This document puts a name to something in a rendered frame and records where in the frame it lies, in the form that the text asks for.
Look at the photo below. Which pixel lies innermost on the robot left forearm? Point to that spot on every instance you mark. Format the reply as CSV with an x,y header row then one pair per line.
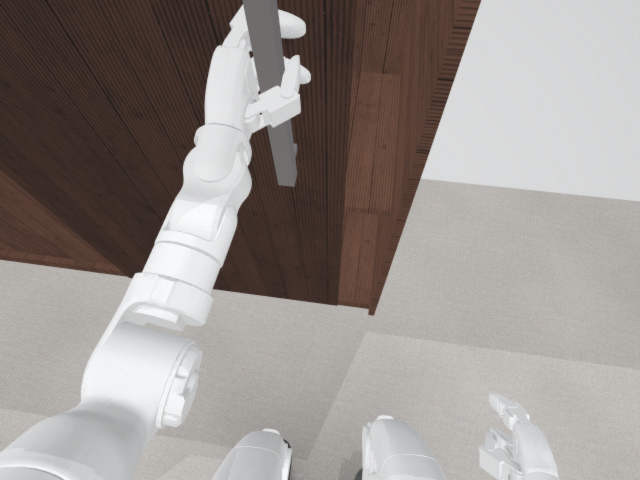
x,y
174,288

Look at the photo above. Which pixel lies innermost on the robot thigh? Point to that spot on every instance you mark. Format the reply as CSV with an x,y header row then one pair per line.
x,y
395,451
260,455

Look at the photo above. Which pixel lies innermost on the right robot thigh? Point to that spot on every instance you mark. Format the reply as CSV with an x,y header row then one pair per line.
x,y
395,451

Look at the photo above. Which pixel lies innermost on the robot left upper arm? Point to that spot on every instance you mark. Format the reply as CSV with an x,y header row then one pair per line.
x,y
142,379

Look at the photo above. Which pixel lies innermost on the handle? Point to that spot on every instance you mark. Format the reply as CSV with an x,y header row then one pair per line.
x,y
263,24

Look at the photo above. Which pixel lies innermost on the right robot hand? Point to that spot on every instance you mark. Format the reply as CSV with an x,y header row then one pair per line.
x,y
507,458

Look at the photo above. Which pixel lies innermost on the wardrobe door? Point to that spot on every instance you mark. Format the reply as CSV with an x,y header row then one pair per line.
x,y
100,101
27,226

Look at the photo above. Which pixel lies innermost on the left robot hand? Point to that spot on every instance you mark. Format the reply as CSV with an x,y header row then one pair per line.
x,y
232,80

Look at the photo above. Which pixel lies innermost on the left robot thigh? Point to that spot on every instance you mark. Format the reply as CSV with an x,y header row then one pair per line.
x,y
260,455

